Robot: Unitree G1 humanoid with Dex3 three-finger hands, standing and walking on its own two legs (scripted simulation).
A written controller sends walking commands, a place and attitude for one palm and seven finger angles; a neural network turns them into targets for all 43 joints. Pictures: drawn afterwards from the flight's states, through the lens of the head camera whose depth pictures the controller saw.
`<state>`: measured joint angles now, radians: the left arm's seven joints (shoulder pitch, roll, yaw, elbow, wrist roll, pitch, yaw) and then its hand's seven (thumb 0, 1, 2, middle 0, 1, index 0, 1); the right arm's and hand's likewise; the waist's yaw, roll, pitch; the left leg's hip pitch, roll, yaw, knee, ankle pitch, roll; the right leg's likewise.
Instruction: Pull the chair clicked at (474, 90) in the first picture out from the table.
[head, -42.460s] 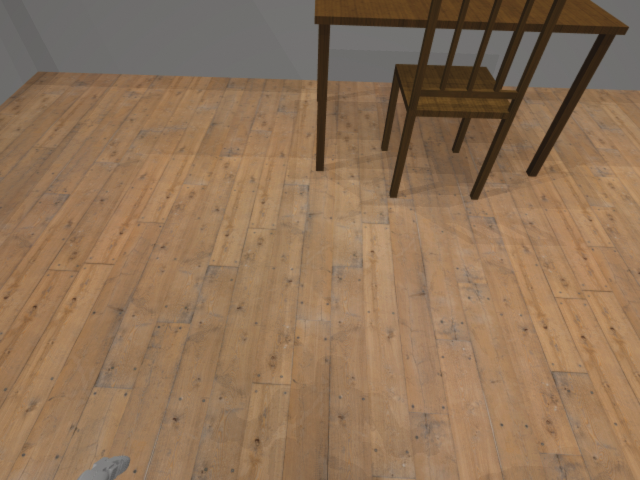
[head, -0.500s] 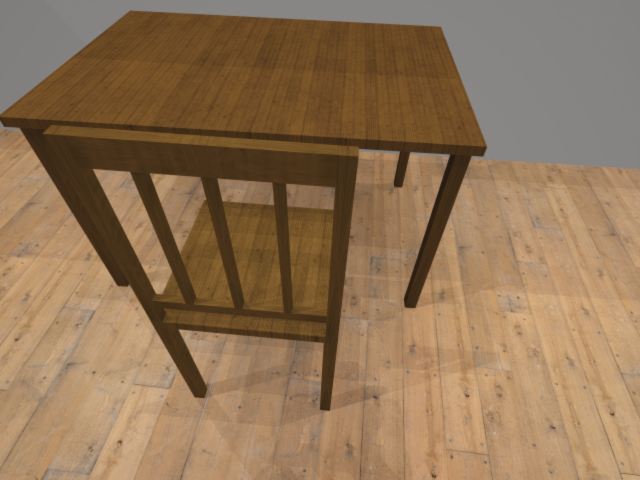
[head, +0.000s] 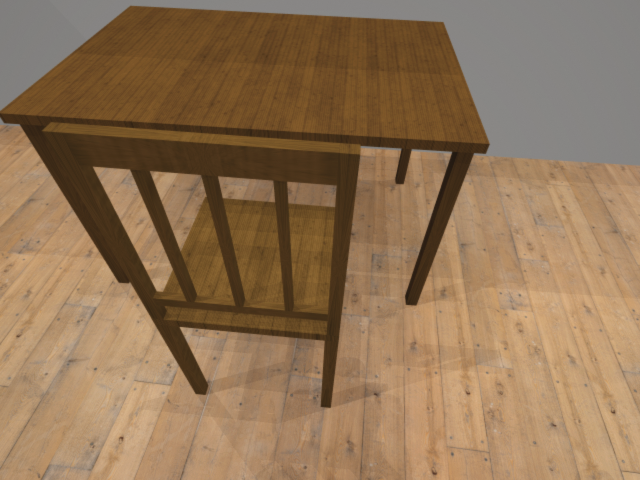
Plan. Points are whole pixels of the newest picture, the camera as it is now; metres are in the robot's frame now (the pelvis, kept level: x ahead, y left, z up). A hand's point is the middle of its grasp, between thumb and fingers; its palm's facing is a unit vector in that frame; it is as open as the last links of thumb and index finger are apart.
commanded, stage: look again from close up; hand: left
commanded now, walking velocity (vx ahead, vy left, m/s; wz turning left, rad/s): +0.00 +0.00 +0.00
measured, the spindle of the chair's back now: (227, 248) +0.49 +0.20 -0.05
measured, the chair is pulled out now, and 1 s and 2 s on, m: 0.21 0.21 0.21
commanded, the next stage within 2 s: come to a stop and stand still in 0.22 s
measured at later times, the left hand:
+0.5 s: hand out of the picture -0.02 +0.15 -0.18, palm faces +0.04 -0.99 -0.17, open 7.4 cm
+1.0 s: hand out of the picture +0.02 +0.17 -0.17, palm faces +0.02 -0.97 -0.22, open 7.3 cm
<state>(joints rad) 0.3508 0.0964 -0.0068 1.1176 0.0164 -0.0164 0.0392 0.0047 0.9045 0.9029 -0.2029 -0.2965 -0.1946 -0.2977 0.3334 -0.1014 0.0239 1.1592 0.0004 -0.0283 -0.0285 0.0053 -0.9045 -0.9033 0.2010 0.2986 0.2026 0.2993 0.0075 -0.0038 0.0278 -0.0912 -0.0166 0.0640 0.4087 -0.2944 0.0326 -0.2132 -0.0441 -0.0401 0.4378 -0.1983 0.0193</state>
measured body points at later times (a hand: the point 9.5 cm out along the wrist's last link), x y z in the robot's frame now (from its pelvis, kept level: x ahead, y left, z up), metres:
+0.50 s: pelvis +0.00 +0.00 -0.01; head +0.01 +0.00 +0.44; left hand -0.02 +0.20 -0.17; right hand -0.01 -0.21 -0.17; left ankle -0.04 +0.09 -0.74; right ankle +0.02 -0.13 -0.74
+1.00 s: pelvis +0.01 -0.01 +0.00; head +0.03 -0.02 +0.45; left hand +0.02 +0.22 -0.15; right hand +0.01 -0.23 -0.17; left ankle -0.04 +0.09 -0.74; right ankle +0.02 -0.13 -0.74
